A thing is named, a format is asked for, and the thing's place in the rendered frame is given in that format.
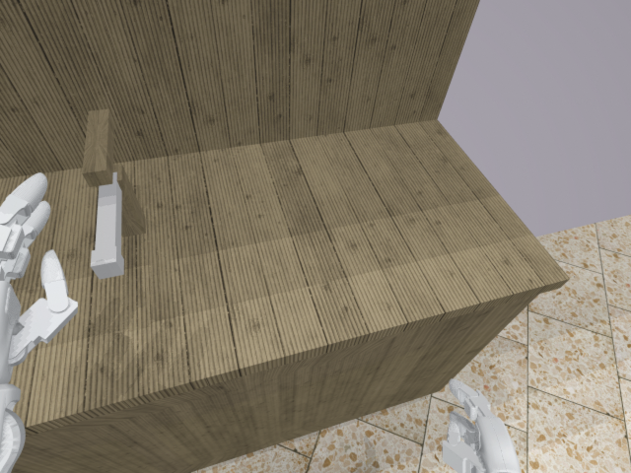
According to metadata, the robot left forearm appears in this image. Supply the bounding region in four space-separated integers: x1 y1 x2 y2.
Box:
0 383 26 473

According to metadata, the tap lever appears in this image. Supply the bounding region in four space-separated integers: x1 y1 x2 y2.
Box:
91 172 124 279

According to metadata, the counter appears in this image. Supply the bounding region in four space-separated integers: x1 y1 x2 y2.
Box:
0 0 570 473

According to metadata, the left robot hand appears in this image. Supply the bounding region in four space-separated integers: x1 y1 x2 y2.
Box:
0 172 78 384

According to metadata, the right robot hand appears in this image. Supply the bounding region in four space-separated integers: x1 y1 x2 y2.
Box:
443 378 521 473

